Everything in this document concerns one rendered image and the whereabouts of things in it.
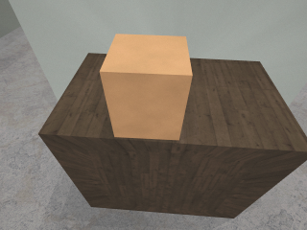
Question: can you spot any pedestal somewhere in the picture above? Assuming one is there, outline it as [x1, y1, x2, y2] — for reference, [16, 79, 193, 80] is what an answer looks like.
[38, 53, 307, 219]

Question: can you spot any carton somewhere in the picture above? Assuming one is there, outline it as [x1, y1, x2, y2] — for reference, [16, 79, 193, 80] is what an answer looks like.
[100, 34, 193, 141]

